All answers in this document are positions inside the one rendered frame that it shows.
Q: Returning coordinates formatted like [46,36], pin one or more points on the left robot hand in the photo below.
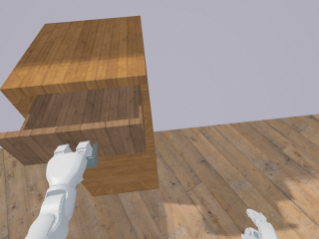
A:
[67,167]

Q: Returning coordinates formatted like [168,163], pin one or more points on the drawer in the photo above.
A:
[113,118]

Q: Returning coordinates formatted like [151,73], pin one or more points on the right robot hand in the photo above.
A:
[265,229]

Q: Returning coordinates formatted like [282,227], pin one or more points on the cabinet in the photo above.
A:
[89,55]

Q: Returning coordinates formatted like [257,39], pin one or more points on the handle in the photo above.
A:
[92,161]

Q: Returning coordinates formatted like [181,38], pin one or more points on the left robot forearm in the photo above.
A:
[55,213]

